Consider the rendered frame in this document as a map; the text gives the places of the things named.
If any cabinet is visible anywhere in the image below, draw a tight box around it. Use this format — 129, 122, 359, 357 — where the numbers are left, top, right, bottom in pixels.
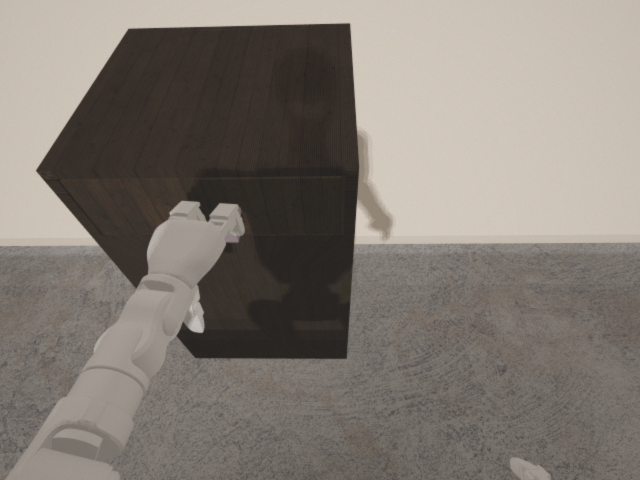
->
36, 23, 359, 359

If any handle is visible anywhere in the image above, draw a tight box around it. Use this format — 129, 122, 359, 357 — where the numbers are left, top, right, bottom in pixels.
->
224, 207, 242, 243

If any robot left forearm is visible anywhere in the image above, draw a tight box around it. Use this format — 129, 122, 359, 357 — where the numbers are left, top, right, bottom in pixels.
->
5, 274, 194, 480

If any drawer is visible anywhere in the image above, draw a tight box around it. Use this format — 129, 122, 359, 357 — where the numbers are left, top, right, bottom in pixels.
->
61, 176, 342, 235

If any robot left upper arm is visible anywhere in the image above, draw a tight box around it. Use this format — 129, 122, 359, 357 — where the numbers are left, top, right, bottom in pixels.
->
17, 448, 120, 480

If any left robot hand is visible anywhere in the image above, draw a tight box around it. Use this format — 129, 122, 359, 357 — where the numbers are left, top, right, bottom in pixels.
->
147, 201, 245, 333

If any right robot hand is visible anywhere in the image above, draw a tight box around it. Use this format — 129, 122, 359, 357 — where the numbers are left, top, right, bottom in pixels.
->
510, 457, 551, 480

